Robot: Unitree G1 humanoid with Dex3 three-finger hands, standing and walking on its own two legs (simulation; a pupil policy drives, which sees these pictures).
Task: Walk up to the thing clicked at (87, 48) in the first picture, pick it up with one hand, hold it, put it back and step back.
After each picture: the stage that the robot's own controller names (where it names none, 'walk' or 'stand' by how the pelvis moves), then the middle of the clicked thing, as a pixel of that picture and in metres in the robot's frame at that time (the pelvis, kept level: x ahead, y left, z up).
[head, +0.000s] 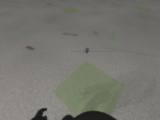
stand; (87, 50) +1.47 +0.02 -0.72
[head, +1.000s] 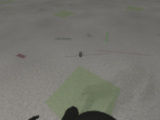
walk; (80, 54) +1.35 +0.24 -0.71
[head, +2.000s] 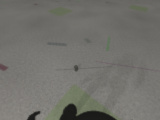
walk; (76, 68) +0.88 +0.23 -0.71
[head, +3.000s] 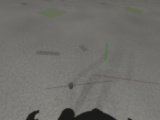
walk; (70, 85) +0.54 +0.19 -0.70
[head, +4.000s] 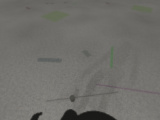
stand; (72, 98) +0.35 +0.18 -0.70
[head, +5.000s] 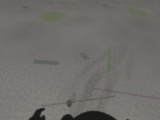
stand; (69, 103) +0.30 +0.18 -0.72
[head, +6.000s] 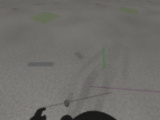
stand; (66, 103) +0.30 +0.21 -0.72
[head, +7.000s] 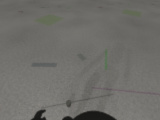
stand; (68, 103) +0.32 +0.20 -0.73
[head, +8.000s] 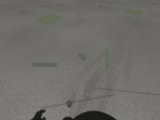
stand; (68, 104) +0.31 +0.20 -0.73
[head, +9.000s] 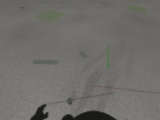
go down; (69, 101) +0.32 +0.19 -0.72
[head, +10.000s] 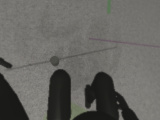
go down; (54, 61) +0.41 +0.22 -0.29
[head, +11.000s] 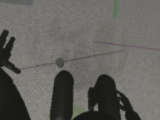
close in; (60, 63) +0.40 +0.22 -0.30
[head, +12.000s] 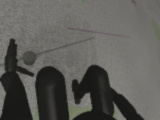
close in; (29, 58) +0.39 +0.26 -0.22
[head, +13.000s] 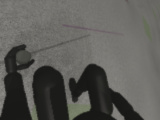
close; (23, 58) +0.38 +0.26 -0.22
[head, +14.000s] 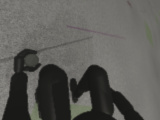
lift; (31, 61) +0.35 +0.24 -0.22
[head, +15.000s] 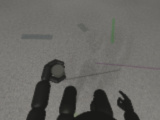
lift; (59, 73) +0.32 +0.19 +0.01
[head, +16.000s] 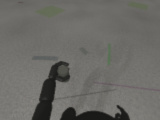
hold; (64, 74) +0.32 +0.17 +0.03
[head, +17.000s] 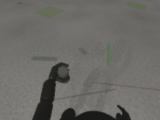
hold; (64, 75) +0.32 +0.17 +0.01
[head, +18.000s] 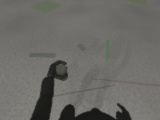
crouch; (62, 72) +0.34 +0.18 -0.01
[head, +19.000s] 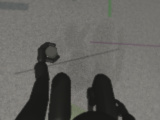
lower; (52, 54) +0.44 +0.21 -0.09
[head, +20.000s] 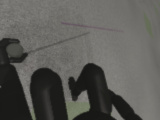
lower; (16, 52) +0.42 +0.29 -0.22
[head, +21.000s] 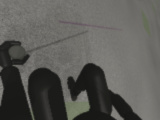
lower; (17, 54) +0.41 +0.27 -0.22
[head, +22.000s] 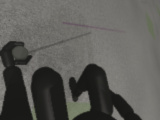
lower; (20, 54) +0.40 +0.28 -0.22
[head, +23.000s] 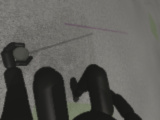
lower; (21, 55) +0.39 +0.28 -0.22
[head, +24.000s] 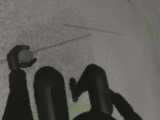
open; (25, 57) +0.39 +0.26 -0.22
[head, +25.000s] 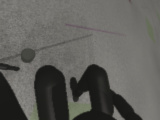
rise; (27, 56) +0.39 +0.26 -0.22
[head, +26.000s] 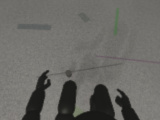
walk; (68, 73) +0.40 +0.19 -0.47
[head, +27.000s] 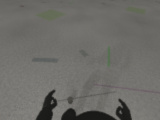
stand; (70, 100) +0.34 +0.16 -0.66
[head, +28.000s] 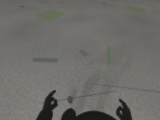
stand; (70, 99) +0.34 +0.17 -0.67
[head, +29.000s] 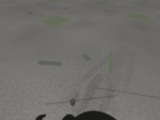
stand; (72, 102) +0.36 +0.15 -0.72
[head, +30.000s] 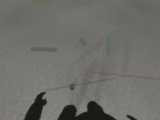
walk; (72, 87) +0.40 +0.13 -0.71
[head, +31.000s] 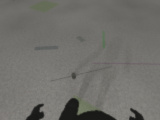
walk; (73, 75) +0.62 +0.21 -0.69
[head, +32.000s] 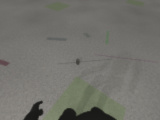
stand; (77, 61) +0.98 +0.17 -0.70
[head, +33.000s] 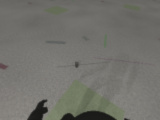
stand; (76, 64) +0.97 +0.18 -0.71
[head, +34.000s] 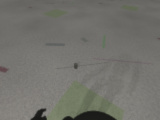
stand; (75, 65) +0.97 +0.21 -0.73
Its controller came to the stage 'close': yes
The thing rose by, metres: 0.72
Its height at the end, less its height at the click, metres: +0.00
